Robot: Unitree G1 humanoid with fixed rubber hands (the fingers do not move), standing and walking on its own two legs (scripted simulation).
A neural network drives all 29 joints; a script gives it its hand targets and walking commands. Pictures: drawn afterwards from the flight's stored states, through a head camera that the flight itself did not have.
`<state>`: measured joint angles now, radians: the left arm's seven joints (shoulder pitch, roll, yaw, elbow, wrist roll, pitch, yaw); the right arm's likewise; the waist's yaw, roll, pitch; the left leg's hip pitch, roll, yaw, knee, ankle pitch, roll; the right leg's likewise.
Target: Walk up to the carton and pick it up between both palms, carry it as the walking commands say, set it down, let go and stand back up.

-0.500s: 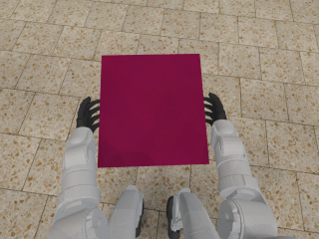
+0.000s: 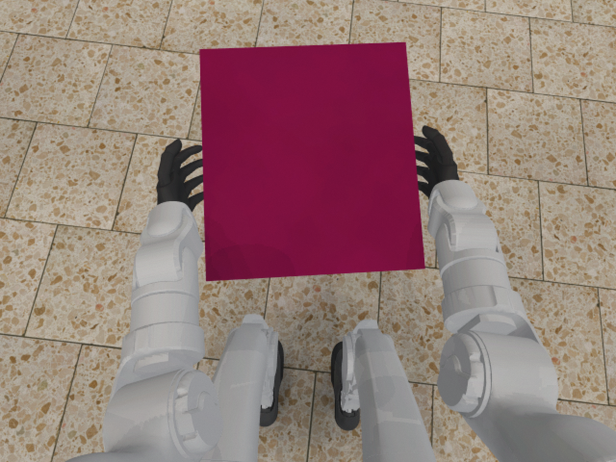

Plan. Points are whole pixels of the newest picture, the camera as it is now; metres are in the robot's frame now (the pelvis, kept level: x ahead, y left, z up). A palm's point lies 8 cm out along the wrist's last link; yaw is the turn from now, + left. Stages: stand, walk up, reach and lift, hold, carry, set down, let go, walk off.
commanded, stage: set down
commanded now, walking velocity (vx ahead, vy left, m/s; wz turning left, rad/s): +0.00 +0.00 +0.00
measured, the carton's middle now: (306, 183) +0.49 +0.02 -0.16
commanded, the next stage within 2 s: none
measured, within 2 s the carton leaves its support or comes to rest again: neither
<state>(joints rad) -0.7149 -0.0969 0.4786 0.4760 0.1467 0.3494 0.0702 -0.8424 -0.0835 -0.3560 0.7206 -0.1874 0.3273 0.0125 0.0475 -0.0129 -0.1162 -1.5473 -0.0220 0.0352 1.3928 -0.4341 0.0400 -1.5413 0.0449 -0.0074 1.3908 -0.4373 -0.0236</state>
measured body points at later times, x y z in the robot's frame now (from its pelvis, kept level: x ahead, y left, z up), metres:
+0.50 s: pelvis -0.02 -0.02 -0.07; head +0.25 -0.02 +0.29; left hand +0.45 +0.20 -0.15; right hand +0.50 -0.14 -0.16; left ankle +0.09 +0.09 -0.57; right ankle +0.09 -0.11 -0.57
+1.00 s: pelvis -0.03 -0.01 -0.14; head +0.28 +0.00 +0.18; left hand +0.48 +0.20 -0.24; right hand +0.52 -0.15 -0.24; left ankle +0.09 +0.09 -0.57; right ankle +0.09 -0.11 -0.57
